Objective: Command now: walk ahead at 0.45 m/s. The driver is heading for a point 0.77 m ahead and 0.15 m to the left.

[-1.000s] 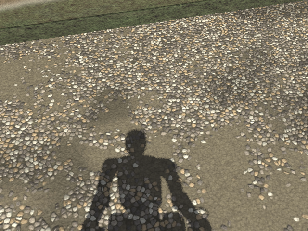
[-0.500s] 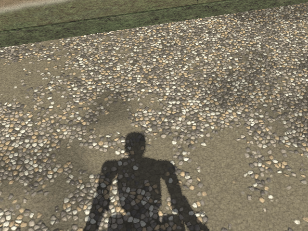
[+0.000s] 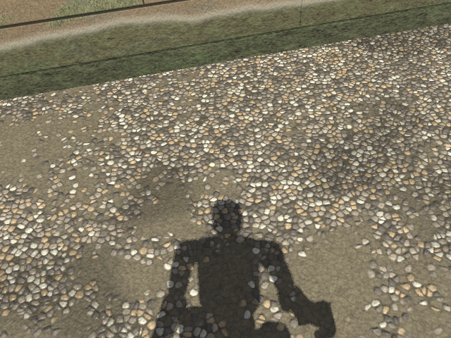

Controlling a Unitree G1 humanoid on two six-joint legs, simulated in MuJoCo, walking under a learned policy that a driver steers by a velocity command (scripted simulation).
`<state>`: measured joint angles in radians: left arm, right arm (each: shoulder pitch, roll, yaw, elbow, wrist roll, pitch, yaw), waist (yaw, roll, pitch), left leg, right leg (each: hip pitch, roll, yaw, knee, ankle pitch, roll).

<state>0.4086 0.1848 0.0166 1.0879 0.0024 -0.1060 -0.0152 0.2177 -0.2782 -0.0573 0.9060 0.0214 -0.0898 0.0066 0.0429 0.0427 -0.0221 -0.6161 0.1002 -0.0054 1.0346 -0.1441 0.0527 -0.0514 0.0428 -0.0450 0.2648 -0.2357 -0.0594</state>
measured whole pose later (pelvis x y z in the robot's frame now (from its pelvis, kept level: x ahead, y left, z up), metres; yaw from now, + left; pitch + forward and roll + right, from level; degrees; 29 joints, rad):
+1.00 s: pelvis +0.58 -0.02 -0.01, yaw +4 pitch +1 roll +0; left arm 0.21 0.24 0.06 0.89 0.01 -0.11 -0.02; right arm 0.28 -0.28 -0.07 0.95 0.04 -0.06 -0.01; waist 0.00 0.04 0.03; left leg -0.51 0.08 -0.06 1.15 -0.30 0.05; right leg -0.25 0.01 -0.13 0.40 -0.16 -0.05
